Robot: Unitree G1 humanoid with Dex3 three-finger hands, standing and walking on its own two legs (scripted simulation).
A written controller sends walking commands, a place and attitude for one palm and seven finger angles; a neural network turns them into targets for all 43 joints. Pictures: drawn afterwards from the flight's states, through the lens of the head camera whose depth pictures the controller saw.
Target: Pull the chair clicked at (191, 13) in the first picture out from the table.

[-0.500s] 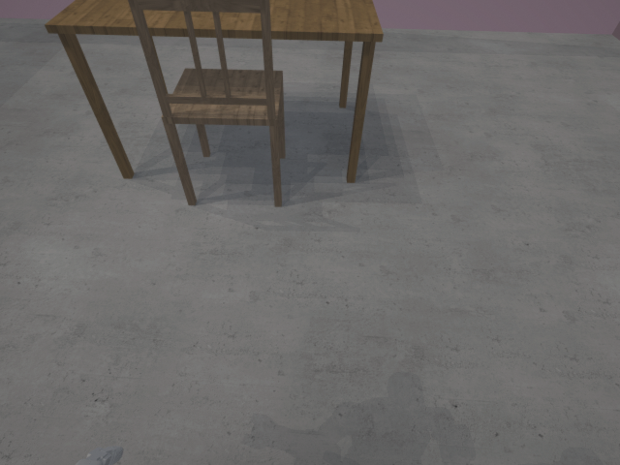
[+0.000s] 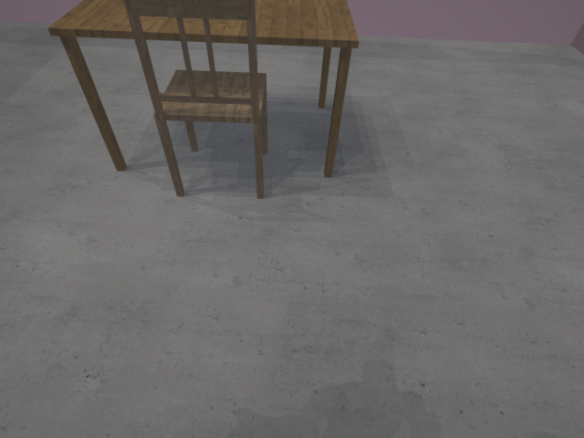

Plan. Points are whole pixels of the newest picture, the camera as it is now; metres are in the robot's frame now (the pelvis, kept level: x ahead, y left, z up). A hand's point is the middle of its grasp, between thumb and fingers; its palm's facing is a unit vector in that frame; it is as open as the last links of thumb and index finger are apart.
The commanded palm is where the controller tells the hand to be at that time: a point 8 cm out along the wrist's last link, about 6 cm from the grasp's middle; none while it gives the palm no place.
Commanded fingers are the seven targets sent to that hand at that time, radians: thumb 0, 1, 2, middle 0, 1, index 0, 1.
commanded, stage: stand and wait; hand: left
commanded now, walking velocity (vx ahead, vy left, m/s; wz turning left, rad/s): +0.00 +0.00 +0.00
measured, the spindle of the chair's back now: (186, 58) +1.32 +0.46 -0.09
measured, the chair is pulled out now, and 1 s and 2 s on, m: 0.00 0.00 0.00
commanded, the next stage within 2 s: look at it before walking up in 0.32 s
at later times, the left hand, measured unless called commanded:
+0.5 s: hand out of the picture +0.05 +0.24 -0.16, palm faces -0.04 -0.95 -0.32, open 7.4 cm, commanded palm none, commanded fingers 0.00 0.90 0.90 -0.20 -0.30 -0.20 -0.30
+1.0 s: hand out of the picture +0.05 +0.24 -0.16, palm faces -0.04 -0.95 -0.32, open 7.4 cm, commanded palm none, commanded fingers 0.00 0.90 0.90 -0.20 -0.30 -0.20 -0.30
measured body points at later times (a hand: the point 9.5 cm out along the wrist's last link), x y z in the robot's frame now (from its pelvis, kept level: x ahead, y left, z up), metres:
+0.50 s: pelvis -0.02 +0.00 +0.00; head -0.02 +0.00 +0.45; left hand +0.06 +0.29 -0.13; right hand +0.05 -0.29 -0.13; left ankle +0.00 +0.12 -0.74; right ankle +0.00 -0.12 -0.74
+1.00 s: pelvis -0.01 +0.00 +0.00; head -0.01 +0.00 +0.45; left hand +0.06 +0.29 -0.13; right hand +0.06 -0.30 -0.13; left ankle +0.00 +0.12 -0.74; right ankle +0.00 -0.12 -0.74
